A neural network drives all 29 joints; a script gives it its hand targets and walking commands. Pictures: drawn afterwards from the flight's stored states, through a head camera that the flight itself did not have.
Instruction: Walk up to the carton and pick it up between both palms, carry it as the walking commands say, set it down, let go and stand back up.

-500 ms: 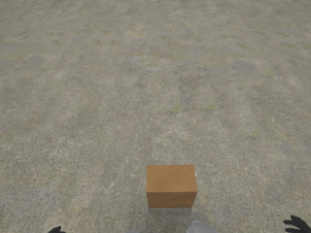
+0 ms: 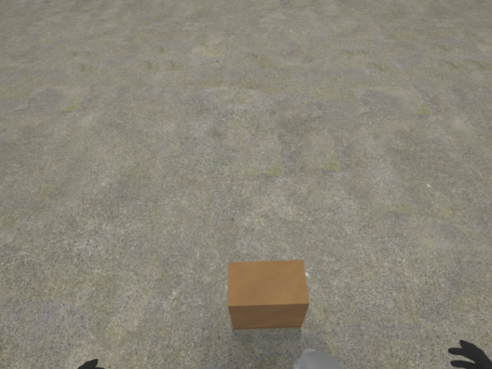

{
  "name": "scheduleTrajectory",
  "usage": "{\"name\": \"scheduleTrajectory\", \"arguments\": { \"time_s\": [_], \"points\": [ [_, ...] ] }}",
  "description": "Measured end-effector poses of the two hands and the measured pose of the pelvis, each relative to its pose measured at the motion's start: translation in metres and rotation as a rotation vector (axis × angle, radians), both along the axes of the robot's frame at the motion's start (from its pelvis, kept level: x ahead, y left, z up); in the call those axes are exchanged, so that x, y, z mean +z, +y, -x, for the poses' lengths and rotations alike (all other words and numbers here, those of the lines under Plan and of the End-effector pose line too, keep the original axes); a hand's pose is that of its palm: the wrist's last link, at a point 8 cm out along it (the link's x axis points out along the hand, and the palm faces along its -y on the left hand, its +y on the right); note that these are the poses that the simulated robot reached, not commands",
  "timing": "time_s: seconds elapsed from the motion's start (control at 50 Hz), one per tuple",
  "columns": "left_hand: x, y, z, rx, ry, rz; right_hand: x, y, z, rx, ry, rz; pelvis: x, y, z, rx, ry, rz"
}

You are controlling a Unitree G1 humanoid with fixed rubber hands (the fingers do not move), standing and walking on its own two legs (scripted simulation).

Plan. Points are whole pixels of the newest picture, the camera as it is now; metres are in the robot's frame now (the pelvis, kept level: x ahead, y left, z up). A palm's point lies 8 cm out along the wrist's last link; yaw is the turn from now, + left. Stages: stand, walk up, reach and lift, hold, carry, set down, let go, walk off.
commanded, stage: walk up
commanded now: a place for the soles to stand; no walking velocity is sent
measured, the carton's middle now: (266, 296) +0.44 -0.01 -0.60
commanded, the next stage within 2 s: reach and lift in 0.94 s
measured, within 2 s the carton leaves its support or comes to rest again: neither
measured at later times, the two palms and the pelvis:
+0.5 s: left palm out of the picture +0.09 +0.31 -0.10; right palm out of the picture +0.09 -0.34 -0.06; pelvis +0.01 +0.00 +0.00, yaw -2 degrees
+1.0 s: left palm out of the picture +0.10 +0.30 -0.10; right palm out of the picture +0.05 -0.35 -0.06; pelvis +0.01 +0.00 +0.01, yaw -4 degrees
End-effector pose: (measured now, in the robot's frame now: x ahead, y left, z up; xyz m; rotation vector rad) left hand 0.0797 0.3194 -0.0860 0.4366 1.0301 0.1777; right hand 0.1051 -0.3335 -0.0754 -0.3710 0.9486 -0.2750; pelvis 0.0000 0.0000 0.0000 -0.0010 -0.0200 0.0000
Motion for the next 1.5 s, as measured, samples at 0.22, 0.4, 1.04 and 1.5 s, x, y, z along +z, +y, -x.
{"name": "scheduleTrajectory", "arguments": {
  "time_s": [0.22,0.4,1.04,1.5],
  "points": [
    [-0.008,0.003,-0.004,0.003,0.020,0.025,0.011,0.003,0.002,-0.001,-0.006,0.035,0.002,0.006,-0.005,-0.002,0.002,0.008],
    [-0.010,-0.017,-0.018,-0.033,0.013,0.038,0.013,-0.018,0.014,-0.045,0.032,0.050,0.003,-0.009,-0.010,-0.040,-0.014,-0.003],
    [-0.009,-0.028,-0.041,-0.101,0.011,0.071,0.018,-0.020,0.043,-0.130,0.025,0.042,0.003,-0.007,-0.003,-0.080,-0.030,-0.019],
    [-0.007,-0.036,-0.134,-0.118,-0.002,0.062,-0.007,0.003,-0.084,-0.049,-0.040,-0.027,0.003,-0.011,-0.031,-0.078,0.063,-0.020]
  ]
}}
